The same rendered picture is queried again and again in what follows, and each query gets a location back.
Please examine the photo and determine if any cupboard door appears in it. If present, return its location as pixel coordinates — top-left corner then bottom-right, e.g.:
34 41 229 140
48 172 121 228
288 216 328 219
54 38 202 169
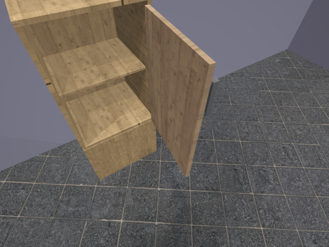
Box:
144 5 216 177

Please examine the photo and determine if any handle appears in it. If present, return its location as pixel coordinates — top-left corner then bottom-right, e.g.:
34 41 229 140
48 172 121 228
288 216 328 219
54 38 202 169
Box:
204 77 220 117

